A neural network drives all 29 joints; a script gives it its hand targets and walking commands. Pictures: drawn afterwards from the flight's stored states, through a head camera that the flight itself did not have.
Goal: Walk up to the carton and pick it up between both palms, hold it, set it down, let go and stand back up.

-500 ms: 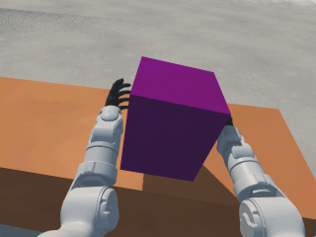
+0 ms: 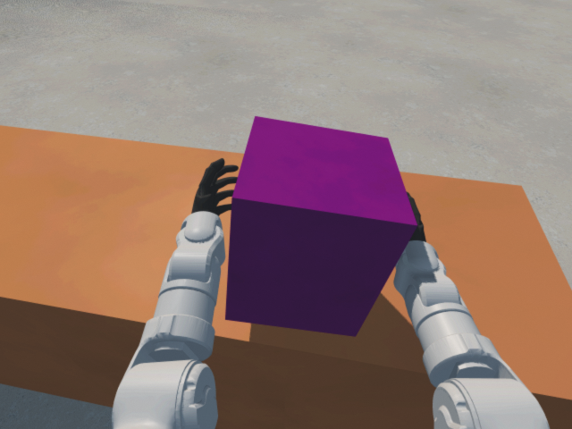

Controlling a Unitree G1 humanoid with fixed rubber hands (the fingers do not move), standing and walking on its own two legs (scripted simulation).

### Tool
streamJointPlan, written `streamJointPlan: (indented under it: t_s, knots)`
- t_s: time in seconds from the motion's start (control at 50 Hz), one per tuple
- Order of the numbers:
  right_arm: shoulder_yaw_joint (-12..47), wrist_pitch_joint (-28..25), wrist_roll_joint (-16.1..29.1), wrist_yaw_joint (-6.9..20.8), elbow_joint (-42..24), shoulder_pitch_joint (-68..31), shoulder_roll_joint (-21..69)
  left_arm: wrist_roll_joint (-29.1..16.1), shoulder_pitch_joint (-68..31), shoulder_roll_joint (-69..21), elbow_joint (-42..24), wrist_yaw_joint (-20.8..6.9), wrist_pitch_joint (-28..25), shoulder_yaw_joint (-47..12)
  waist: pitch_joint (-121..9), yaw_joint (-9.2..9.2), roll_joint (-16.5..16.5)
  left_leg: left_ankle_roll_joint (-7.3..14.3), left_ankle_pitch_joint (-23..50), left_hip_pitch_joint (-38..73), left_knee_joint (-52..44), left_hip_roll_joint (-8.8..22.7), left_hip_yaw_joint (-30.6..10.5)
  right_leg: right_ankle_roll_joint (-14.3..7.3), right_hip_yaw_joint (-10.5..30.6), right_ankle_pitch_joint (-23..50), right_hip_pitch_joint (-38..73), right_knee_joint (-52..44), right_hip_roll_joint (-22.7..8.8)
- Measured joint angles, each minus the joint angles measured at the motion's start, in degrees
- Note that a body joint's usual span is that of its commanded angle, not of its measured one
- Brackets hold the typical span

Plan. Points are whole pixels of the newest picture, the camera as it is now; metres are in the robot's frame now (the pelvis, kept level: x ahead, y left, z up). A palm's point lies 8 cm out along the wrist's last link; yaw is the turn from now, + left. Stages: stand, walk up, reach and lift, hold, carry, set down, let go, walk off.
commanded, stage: set down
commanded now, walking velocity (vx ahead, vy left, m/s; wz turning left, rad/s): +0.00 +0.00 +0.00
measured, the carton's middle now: (306, 229) +0.41 +0.02 +0.08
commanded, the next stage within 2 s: none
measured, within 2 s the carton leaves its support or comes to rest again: rests again in 1.06 s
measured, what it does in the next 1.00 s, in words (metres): stands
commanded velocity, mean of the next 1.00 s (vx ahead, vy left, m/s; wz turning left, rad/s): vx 0.00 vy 0.00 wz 0.00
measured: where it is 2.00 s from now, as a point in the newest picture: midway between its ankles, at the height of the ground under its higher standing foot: outside the picture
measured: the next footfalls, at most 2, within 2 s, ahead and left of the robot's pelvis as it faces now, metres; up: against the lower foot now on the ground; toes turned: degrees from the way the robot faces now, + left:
none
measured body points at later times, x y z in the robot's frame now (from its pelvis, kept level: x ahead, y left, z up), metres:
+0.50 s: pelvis -0.01 +0.00 +0.00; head +0.00 +0.01 +0.45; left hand +0.40 +0.16 +0.10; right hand +0.39 -0.15 +0.07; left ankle +0.01 +0.15 -0.75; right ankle -0.05 -0.13 -0.75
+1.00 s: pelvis -0.02 +0.00 +0.00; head +0.00 +0.02 +0.45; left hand +0.40 +0.16 +0.07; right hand +0.38 -0.15 +0.06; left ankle +0.01 +0.15 -0.75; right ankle -0.05 -0.13 -0.75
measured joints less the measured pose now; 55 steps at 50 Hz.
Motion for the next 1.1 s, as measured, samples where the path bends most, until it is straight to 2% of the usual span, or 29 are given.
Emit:
streamJointPlan:
  t_s: [0.24, 0.4, 0.56, 0.82, 0.96, 1.1]
  knots:
    - [-1.0, -0.6, -1.6, -0.2, -1.1, 0.0, 1.0, 0.9, 0.4, -0.2, -0.1, -1.2, -1.6, 1.6, 0.3, 0.25, 0.4, 0.0, 0.2, 0.4, -0.5, 0.0, 0.3, 0.0, 0.3, -0.1, -0.2, 0.3, 0.0]
    - [-3.8, -2.5, -4.6, 0.4, 0.7, 0.5, 2.1, 1.9, 0.3, -0.1, 3.1, -1.6, -2.8, 1.9, 1.1, 0.47, 0.2, -0.2, 0.6, 0.6, -0.7, 0.3, 0.4, -0.2, 0.5, 0.2, -0.2, 0.4, 0.2]
    - [-7.9, -6.5, -8.2, 1.5, 3.4, 1.1, 2.9, 2.1, 0.1, -0.3, 8.2, -1.1, -7.2, 2.0, 1.0, 0.65, 0.2, -0.3, 1.3, -0.6, -0.9, 0.7, 0.8, -0.3, 0.9, 0.8, -1.8, 0.7, 0.6]
    - [-12.3, -12.2, -12.4, 2.7, 6.7, 0.0, 3.6, 4.1, -1.3, -0.3, 14.1, -1.8, -14.1, 5.0, 0.6, 1.72, 0.1, 0.0, 2.2, -1.8, -1.8, 0.7, 2.0, -0.2, 2.0, 1.2, -4.3, 1.6, 0.5]
    - [-11.4, -14.3, -11.0, 3.2, 9.3, -1.0, 2.7, 3.8, -1.5, 0.7, 16.5, -1.5, -16.3, 4.5, 0.3, 2.13, -0.3, 0.1, 2.0, -2.8, -1.2, 0.8, 2.5, -0.2, 2.6, 1.3, -5.5, 2.0, 0.6]
    - [-9.9, -14.1, -8.8, 3.3, 11.6, -3.0, 1.4, 1.3, -2.6, 1.9, 18.2, 0.0, -16.7, 2.2, -0.8, 2.02, -0.6, 0.1, 1.6, -5.6, 0.4, 1.0, 2.5, -0.2, 2.7, 1.2, -8.1, 3.0, 0.7]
